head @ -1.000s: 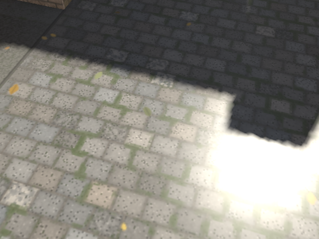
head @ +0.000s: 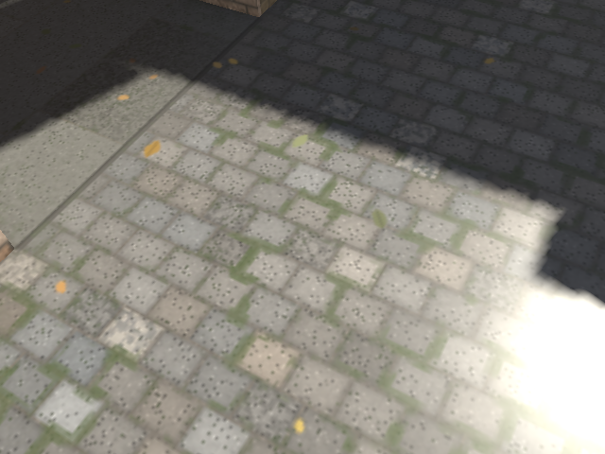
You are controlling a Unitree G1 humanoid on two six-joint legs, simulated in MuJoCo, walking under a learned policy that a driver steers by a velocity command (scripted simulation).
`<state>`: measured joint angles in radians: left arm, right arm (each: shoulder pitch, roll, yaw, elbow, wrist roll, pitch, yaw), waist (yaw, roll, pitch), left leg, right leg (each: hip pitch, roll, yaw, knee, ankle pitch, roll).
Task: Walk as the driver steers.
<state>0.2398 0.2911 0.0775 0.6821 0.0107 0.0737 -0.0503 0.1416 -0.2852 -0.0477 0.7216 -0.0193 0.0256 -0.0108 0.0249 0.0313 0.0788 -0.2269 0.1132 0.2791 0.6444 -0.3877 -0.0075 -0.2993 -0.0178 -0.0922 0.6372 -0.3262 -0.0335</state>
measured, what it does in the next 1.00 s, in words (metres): walks ahead: left foot, then right foot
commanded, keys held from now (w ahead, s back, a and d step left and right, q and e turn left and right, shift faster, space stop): e+shift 0.28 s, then w+e+shift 0.08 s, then w+shift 0.12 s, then w+q+shift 0.52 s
